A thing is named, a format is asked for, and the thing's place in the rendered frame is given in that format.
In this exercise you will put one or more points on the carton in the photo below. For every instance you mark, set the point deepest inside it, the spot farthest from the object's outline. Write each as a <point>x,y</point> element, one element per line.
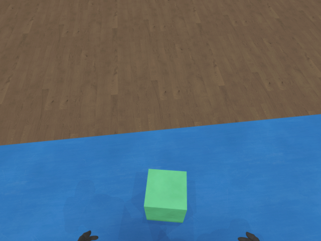
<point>166,195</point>

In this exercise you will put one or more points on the left robot hand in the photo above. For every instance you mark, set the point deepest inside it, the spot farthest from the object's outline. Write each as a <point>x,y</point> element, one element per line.
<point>86,237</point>

